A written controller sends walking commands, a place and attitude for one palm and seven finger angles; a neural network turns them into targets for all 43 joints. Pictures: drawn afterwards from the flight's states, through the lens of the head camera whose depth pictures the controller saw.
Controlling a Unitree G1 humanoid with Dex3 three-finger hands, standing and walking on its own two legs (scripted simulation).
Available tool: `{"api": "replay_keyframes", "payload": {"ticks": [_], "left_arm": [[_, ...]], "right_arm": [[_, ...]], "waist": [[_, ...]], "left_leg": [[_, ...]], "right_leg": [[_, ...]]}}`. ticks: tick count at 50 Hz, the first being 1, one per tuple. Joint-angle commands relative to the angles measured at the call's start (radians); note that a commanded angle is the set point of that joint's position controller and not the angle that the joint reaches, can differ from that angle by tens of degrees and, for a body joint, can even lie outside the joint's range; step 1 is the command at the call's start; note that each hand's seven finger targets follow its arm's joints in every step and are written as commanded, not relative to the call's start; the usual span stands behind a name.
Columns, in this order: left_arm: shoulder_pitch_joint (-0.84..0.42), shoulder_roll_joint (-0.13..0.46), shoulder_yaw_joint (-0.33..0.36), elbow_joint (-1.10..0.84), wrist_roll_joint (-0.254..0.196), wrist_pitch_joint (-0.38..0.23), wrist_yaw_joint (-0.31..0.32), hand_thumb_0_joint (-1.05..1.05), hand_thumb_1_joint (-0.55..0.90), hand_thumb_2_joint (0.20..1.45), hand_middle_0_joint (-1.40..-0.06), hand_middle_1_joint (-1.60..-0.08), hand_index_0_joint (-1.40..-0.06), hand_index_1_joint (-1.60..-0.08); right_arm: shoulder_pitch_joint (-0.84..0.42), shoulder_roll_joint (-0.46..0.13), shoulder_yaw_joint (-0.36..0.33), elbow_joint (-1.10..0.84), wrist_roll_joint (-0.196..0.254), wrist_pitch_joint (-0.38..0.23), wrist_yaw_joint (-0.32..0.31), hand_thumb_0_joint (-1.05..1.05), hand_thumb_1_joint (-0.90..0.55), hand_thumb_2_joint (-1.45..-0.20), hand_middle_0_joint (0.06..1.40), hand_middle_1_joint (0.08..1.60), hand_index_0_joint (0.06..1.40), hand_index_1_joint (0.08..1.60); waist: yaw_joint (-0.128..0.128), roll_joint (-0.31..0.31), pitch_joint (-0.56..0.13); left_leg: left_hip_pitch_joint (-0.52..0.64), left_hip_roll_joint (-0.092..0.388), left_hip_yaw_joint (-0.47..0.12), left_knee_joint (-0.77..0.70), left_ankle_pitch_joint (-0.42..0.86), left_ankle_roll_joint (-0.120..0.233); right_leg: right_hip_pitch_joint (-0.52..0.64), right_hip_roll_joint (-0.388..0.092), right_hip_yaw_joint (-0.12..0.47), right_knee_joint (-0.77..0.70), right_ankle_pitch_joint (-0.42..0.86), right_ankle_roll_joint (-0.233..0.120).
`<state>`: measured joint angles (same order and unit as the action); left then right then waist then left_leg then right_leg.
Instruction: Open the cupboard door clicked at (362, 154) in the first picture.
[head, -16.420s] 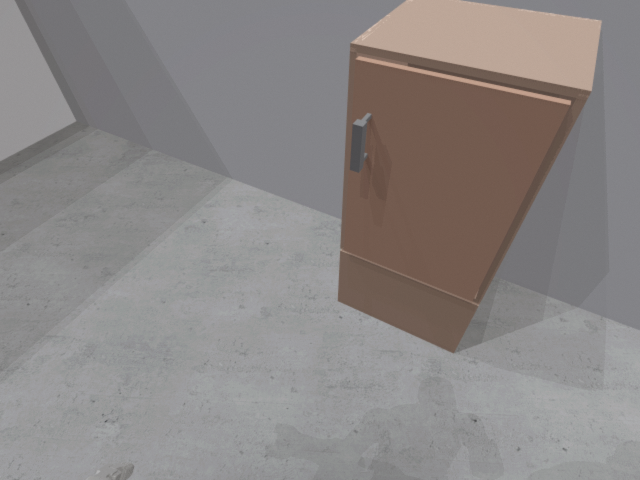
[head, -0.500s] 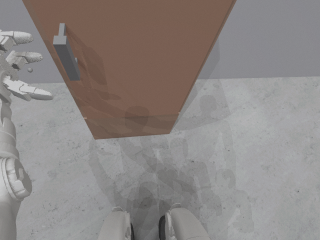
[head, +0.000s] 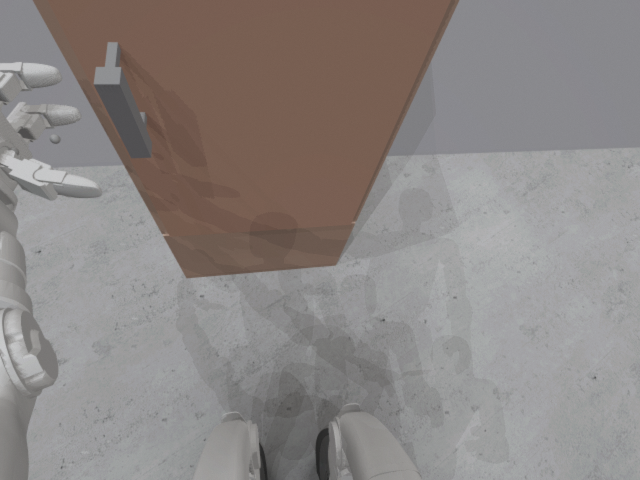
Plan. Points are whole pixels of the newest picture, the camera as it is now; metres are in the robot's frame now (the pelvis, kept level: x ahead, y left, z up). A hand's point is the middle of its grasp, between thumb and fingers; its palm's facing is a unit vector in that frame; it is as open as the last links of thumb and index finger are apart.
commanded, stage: move the hooked fingers beside the handle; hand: left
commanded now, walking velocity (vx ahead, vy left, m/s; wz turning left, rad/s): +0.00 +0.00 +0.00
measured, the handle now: (128, 103) +0.55 +0.19 +0.06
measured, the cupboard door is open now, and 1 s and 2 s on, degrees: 0 0 0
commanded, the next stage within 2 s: slide the fingers in behind the handle in 0.22 s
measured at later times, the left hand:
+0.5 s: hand (54, 140) +0.49 +0.26 +0.07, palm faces +0.04 -1.00 -0.02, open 14.0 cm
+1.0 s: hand (91, 138) +0.50 +0.23 +0.06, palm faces +0.05 -1.00 +0.00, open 14.0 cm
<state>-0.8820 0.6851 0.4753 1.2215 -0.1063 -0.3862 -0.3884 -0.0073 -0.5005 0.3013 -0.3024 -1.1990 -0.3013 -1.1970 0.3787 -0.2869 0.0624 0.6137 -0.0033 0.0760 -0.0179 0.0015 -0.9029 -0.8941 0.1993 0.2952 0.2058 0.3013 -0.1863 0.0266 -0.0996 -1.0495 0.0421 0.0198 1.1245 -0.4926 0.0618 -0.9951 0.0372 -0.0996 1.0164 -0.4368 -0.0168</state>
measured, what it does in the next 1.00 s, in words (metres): stands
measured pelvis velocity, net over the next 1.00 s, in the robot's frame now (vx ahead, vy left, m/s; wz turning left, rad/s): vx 0.00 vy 0.00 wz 0.00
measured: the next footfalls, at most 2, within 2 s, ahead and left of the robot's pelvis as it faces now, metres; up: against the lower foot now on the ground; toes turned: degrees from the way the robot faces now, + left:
none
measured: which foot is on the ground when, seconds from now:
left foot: down 0.00-1.00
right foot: down 0.00-1.00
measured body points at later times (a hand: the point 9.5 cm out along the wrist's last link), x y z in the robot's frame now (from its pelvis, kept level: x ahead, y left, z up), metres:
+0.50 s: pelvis +0.01 +0.00 +0.00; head +0.14 +0.03 +0.43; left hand +0.48 +0.31 +0.07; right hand +0.02 -0.27 -0.10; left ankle +0.01 +0.08 -0.66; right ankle +0.02 -0.12 -0.66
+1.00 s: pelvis +0.00 +0.00 +0.00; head +0.14 +0.03 +0.43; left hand +0.49 +0.28 +0.06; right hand +0.01 -0.27 -0.10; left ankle +0.01 +0.08 -0.66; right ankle +0.02 -0.12 -0.66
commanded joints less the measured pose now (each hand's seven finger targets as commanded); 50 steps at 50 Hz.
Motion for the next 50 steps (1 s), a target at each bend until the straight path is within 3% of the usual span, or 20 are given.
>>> {"api": "replay_keyframes", "payload": {"ticks": [1, 5, 7, 8, 9, 13, 14, 15, 21, 22, 23, 25, 27, 31, 33, 40, 44, 45, 47, 50], "left_arm": [[-0.415, 0.293, 0.050, -0.268, -0.038, -0.101, -0.008, 0.000, -0.500, 0.300, -0.300, -1.200, -0.300, -1.200], [-0.380, 0.330, 0.087, -0.238, -0.042, -0.087, -0.009, 0.000, -0.500, 0.300, -0.300, -1.200, -0.300, -1.200], [-0.356, 0.295, 0.060, -0.244, -0.038, -0.073, -0.017, 0.000, -0.500, 0.300, -0.300, -1.200, -0.300, -1.200], [-0.323, 0.310, 0.071, -0.245, -0.035, -0.068, -0.018, 0.000, -0.500, 0.300, -0.300, -1.200, -0.300, -1.200], [-0.327, 0.305, 0.064, -0.270, -0.035, -0.072, -0.022, 0.000, -0.500, 0.300, -0.300, -1.200, -0.300, -1.200], [-0.329, 0.291, 0.060, -0.245, -0.049, -0.059, -0.027, 0.000, -0.500, 0.300, -0.300, -1.200, -0.300, -1.200], [-0.353, 0.313, 0.078, -0.267, -0.053, -0.069, -0.028, 0.000, -0.500, 0.300, -0.300, -1.200, -0.300, -1.200], [-0.353, 0.319, 0.082, -0.285, -0.053, -0.076, -0.027, 0.000, -0.500, 0.300, -0.300, -1.200, -0.300, -1.200], [-0.327, 0.223, 0.022, -0.277, -0.060, -0.085, -0.024, 0.000, -0.500, 0.300, -0.300, -1.200, -0.300, -1.200], [-0.328, 0.185, -0.002, -0.277, -0.065, -0.079, -0.023, 0.000, -0.500, 0.300, -0.300, -1.200, -0.300, -1.200], [-0.303, 0.187, 0.004, -0.249, -0.064, -0.070, -0.021, 0.000, -0.500, 0.300, -0.300, -1.200, -0.300, -1.200], [-0.330, 0.200, 0.012, -0.281, -0.063, -0.072, -0.015, 0.000, -0.500, 0.300, -0.300, -1.200, -0.300, -1.200], [-0.336, 0.145, -0.024, -0.285, -0.062, -0.072, 0.001, 0.000, -0.500, 0.300, -0.300, -1.200, -0.300, -1.200], [-0.346, 0.211, 0.039, -0.278, -0.048, -0.091, 0.045, 0.000, -0.500, 0.300, -0.300, -1.200, -0.300, -1.200], [-0.368, 0.213, 0.035, -0.296, -0.038, -0.103, 0.061, 0.000, -0.500, 0.300, -0.300, -1.200, -0.300, -1.200], [-0.369, 0.133, -0.026, -0.287, -0.031, -0.104, 0.063, 0.000, -0.500, 0.300, -0.300, -1.200, -0.300, -1.200], [-0.373, 0.116, -0.022, -0.263, -0.045, -0.090, 0.071, 0.000, -0.500, 0.300, -0.300, -1.200, -0.300, -1.200], [-0.370, 0.136, -0.006, -0.256, -0.042, -0.089, 0.074, 0.000, -0.500, 0.300, -0.300, -1.200, -0.300, -1.200], [-0.392, 0.155, 0.002, -0.279, -0.036, -0.096, 0.082, 0.000, -0.500, 0.300, -0.300, -1.200, -0.300, -1.200], [-0.369, 0.098, -0.034, -0.313, -0.031, -0.112, 0.091, 0.000, -0.500, 0.300, -0.300, -1.200, -0.300, -1.200]], "right_arm": [[0.175, -0.203, -0.073, -0.028, -0.006, -0.011, -0.018, 0.000, -0.900, -0.900, 0.200, 0.300, 0.200, 0.300], [0.181, -0.207, -0.074, -0.025, -0.004, -0.014, -0.018, 0.000, -0.900, -0.900, 0.200, 0.300, 0.200, 0.300], [0.180, -0.198, -0.072, -0.031, -0.002, -0.009, -0.015, 0.000, -0.900, -0.900, 0.200, 0.300, 0.200, 0.300], [0.180, -0.200, -0.074, -0.033, -0.001, -0.006, -0.014, 0.000, -0.900, -0.900, 0.200, 0.300, 0.200, 0.300], [0.183, -0.200, -0.075, -0.036, -0.002, -0.004, -0.014, 0.000, -0.900, -0.900, 0.200, 0.300, 0.200, 0.300], [0.173, -0.198, -0.074, -0.035, 0.004, -0.002, -0.015, 0.000, -0.900, -0.900, 0.200, 0.300, 0.200, 0.300], [0.174, -0.199, -0.075, -0.033, 0.002, -0.004, -0.018, 0.000, -0.900, -0.900, 0.200, 0.300, 0.200, 0.300], [0.176, -0.200, -0.077, -0.033, 0.002, -0.004, -0.018, 0.000, -0.900, -0.900, 0.200, 0.300, 0.200, 0.300], [0.170, -0.192, -0.079, -0.022, 0.001, -0.005, -0.013, 0.000, -0.900, -0.900, 0.200, 0.300, 0.200, 0.300], [0.169, -0.190, -0.080, -0.023, 0.002, -0.005, -0.010, 0.000, -0.900, -0.900, 0.200, 0.300, 0.200, 0.300], [0.167, -0.192, -0.081, -0.023, 0.003, -0.003, -0.011, 0.000, -0.900, -0.900, 0.200, 0.300, 0.200, 0.300], [0.168, -0.193, -0.082, -0.025, 0.001, -0.004, -0.012, 0.000, -0.900, -0.900, 0.200, 0.300, 0.200, 0.300], [0.161, -0.185, -0.081, -0.028, 0.002, -0.006, -0.010, 0.000, -0.900, -0.900, 0.200, 0.300, 0.200, 0.300], [0.159, -0.186, -0.082, -0.032, -0.002, -0.011, -0.010, 0.000, -0.900, -0.900, 0.200, 0.300, 0.200, 0.300], [0.155, -0.181, -0.078, -0.034, -0.004, -0.015, -0.009, 0.000, -0.900, -0.900, 0.200, 0.300, 0.200, 0.300], [0.155, -0.180, -0.080, -0.033, -0.005, -0.012, 0.000, 0.000, -0.900, -0.900, 0.200, 0.300, 0.200, 0.300], [0.162, -0.180, -0.081, -0.029, -0.005, -0.015, -0.004, 0.000, -0.900, -0.900, 0.200, 0.300, 0.200, 0.300], [0.164, -0.183, -0.082, -0.027, -0.005, -0.014, -0.004, 0.000, -0.900, -0.900, 0.200, 0.300, 0.200, 0.300], [0.165, -0.182, -0.081, -0.025, -0.008, -0.014, -0.005, 0.000, -0.900, -0.900, 0.200, 0.300, 0.200, 0.300], [0.165, -0.171, -0.083, -0.029, -0.011, -0.015, 0.003, 0.000, -0.900, -0.900, 0.200, 0.300, 0.200, 0.300]], "waist": [[0.000, 0.186, -0.516], [0.007, 0.170, -0.516], [0.013, 0.192, -0.514], [0.026, 0.198, -0.510], [0.022, 0.208, -0.526], [0.009, 0.158, -0.471], [0.011, 0.173, -0.468], [0.017, 0.182, -0.502], [0.010, 0.182, -0.476], [0.004, 0.181, -0.473], [0.008, 0.160, -0.447], [0.016, 0.181, -0.478], [0.010, 0.177, -0.462], [0.018, 0.140, -0.473], [0.020, 0.146, -0.481], [0.010, 0.195, -0.481], [0.001, 0.139, -0.463], [0.005, 0.129, -0.481], [0.010, 0.145, -0.495], [0.013, 0.184, -0.521]], "left_leg": [[0.480, 0.007, -0.120, -0.121, 0.467, -0.043], [0.432, 0.002, -0.107, -0.117, 0.470, -0.034], [0.444, -0.001, -0.099, -0.121, 0.479, -0.034], [0.449, 0.000, -0.096, -0.125, 0.486, -0.035], [0.473, 0.002, -0.098, -0.120, 0.513, -0.034], [0.415, -0.001, -0.091, -0.127, 0.448, -0.028], [0.425, 0.001, -0.093, -0.126, 0.462, -0.029], [0.453, 0.001, -0.098, -0.131, 0.471, -0.033], [0.496, 0.006, -0.106, -0.135, 0.493, -0.039], [0.497, 0.003, -0.105, -0.138, 0.480, -0.038], [0.482, 0.004, -0.104, -0.143, 0.459, -0.039], [0.505, 0.004, -0.110, -0.145, 0.485, -0.043], [0.510, 0.003, -0.111, -0.148, 0.473, -0.043], [0.456, -0.002, -0.102, -0.139, 0.441, -0.039], [0.442, -0.005, -0.098, -0.138, 0.434, -0.038], [0.517, 0.005, -0.112, -0.145, 0.459, -0.052], [0.472, 0.000, -0.108, -0.143, 0.432, -0.041], [0.465, 0.000, -0.106, -0.142, 0.431, -0.041], [0.459, -0.003, -0.105, -0.137, 0.443, -0.042], [0.515, 0.000, -0.105, -0.134, 0.502, -0.049]], "right_leg": [[0.120, 0.029, 0.052, -0.090, 0.251, -0.005], [0.168, 0.028, 0.061, -0.091, 0.286, -0.002], [0.173, 0.028, 0.060, -0.095, 0.294, -0.002], [0.179, 0.028, 0.060, -0.098, 0.298, -0.004], [0.172, 0.030, 0.060, -0.093, 0.311, -0.005], [0.183, 0.032, 0.064, -0.110, 0.291, 0.001], [0.182, 0.031, 0.062, -0.105, 0.298, -0.004], [0.185, 0.033, 0.061, -0.104, 0.295, -0.003], [0.137, 0.032, 0.050, -0.108, 0.280, -0.004], [0.130, 0.033, 0.049, -0.114, 0.271, -0.003], [0.129, 0.031, 0.048, -0.118, 0.258, -0.004], [0.128, 0.029, 0.046, -0.110, 0.263, -0.006], [0.110, 0.029, 0.044, -0.116, 0.248, -0.006], [0.153, 0.027, 0.055, -0.107, 0.257, -0.004], [0.173, 0.025, 0.060, -0.101, 0.263, -0.003], [0.109, 0.029, 0.046, -0.099, 0.239, -0.008], [0.130, 0.029, 0.049, -0.104, 0.245, -0.006], [0.139, 0.027, 0.052, -0.104, 0.250, -0.003], [0.152, 0.025, 0.055, -0.097, 0.264, -0.004], [0.134, 0.028, 0.049, -0.092, 0.284, -0.006]]}}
